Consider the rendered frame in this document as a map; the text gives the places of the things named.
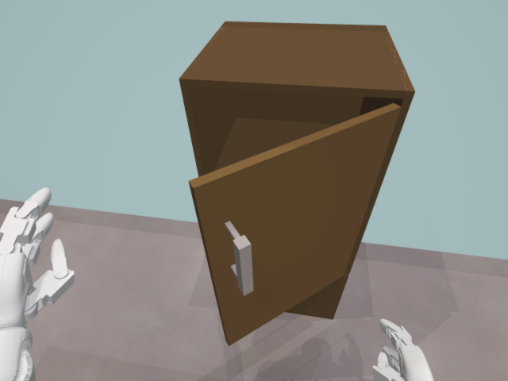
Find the robot left hand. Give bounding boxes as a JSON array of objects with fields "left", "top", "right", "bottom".
[{"left": 0, "top": 187, "right": 75, "bottom": 329}]

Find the handle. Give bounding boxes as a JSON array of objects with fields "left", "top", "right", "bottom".
[{"left": 225, "top": 221, "right": 253, "bottom": 296}]

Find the robot left forearm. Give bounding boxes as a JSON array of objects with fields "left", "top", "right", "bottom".
[{"left": 0, "top": 327, "right": 36, "bottom": 381}]

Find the robot right hand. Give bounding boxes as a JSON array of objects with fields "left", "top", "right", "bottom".
[{"left": 372, "top": 319, "right": 434, "bottom": 381}]

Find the cupboard door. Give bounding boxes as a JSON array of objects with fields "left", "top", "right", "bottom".
[{"left": 189, "top": 103, "right": 401, "bottom": 346}]

